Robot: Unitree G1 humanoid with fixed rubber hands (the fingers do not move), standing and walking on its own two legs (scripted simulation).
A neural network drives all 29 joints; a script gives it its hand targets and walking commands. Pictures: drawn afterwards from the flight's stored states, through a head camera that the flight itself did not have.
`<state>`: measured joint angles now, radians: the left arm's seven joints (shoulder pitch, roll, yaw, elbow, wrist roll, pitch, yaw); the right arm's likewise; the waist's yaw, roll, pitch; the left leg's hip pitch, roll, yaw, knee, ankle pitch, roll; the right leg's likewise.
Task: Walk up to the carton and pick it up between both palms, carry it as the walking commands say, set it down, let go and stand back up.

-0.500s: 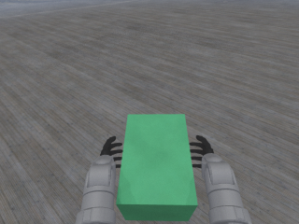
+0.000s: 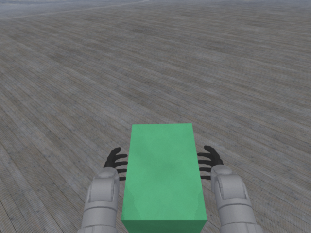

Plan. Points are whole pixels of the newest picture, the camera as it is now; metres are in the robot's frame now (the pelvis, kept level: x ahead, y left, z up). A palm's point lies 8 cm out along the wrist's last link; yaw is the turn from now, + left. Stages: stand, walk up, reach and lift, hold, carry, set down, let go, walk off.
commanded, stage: reach and lift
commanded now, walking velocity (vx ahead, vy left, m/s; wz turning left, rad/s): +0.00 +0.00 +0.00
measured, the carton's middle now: (163, 177) +0.33 +0.00 -0.03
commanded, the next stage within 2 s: hold in 0.28 s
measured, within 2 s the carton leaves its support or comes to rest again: neither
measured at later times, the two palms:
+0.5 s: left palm (109, 179) +0.27 +0.14 +0.05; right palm (219, 176) +0.27 -0.14 +0.05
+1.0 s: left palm (108, 178) +0.28 +0.14 +0.05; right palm (218, 176) +0.27 -0.14 +0.05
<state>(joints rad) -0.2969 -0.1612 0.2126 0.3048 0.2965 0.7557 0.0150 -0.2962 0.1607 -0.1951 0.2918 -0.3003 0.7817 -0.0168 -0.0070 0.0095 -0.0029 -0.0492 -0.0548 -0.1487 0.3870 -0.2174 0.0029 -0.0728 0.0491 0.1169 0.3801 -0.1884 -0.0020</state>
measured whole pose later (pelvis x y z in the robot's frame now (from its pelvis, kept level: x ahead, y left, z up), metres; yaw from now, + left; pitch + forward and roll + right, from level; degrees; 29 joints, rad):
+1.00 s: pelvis -0.01 +0.00 +0.00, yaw +0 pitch -8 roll +0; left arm -0.28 -0.16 0.20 0.29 0.29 0.77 0.01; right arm -0.28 0.16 -0.19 0.27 -0.29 0.78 -0.02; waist 0.00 0.01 0.00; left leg -0.06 -0.06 -0.14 0.41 -0.22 0.00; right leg -0.08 0.05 0.11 0.40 -0.19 0.00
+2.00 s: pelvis +0.28 +0.08 +0.00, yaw +28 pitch +6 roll +1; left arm -0.12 -0.13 -0.02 -0.46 0.04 1.30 0.25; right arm -0.12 0.13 0.00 -0.48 -0.08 1.30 -0.27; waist 0.04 0.00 -0.10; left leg -0.60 0.04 0.16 0.66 -0.18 0.05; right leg -0.04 -0.11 -0.34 0.30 -0.33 0.04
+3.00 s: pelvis +0.77 +0.47 -0.03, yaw +60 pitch +3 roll +2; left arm -0.11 -0.13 -0.01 -0.51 0.05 1.27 0.22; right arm -0.14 0.13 0.01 -0.46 -0.09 1.27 -0.25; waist 0.01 -0.01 -0.04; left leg -0.47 -0.03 0.25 0.54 -0.12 0.14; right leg -0.03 -0.24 -0.36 0.72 -0.48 0.11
